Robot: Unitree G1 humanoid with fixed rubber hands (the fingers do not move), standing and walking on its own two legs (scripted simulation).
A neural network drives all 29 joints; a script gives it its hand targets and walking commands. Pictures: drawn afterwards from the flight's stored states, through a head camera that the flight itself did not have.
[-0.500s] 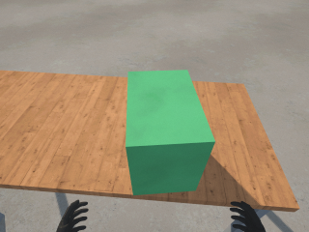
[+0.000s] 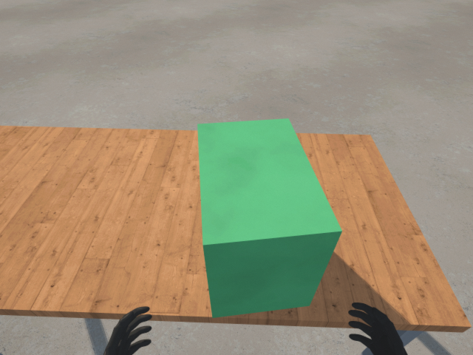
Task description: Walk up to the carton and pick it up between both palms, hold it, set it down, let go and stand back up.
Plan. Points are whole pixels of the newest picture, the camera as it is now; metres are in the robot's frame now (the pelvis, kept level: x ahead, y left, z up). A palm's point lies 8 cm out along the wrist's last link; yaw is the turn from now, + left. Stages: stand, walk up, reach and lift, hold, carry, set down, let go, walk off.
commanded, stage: reach and lift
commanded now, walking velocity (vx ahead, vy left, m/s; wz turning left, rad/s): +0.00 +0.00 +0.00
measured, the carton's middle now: (252, 213) +0.43 -0.03 -0.01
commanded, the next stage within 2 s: none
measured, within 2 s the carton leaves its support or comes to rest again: neither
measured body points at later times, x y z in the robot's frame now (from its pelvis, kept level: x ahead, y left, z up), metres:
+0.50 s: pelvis -0.01 +0.00 +0.00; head -0.01 -0.01 +0.45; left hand +0.23 +0.17 +0.01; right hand +0.21 -0.25 +0.01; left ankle -0.05 +0.13 -0.74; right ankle +0.03 -0.13 -0.74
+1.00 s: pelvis -0.02 -0.02 +0.00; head +0.02 -0.04 +0.45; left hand +0.30 +0.17 +0.06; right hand +0.30 -0.25 +0.05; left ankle -0.05 +0.13 -0.74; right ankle +0.03 -0.13 -0.74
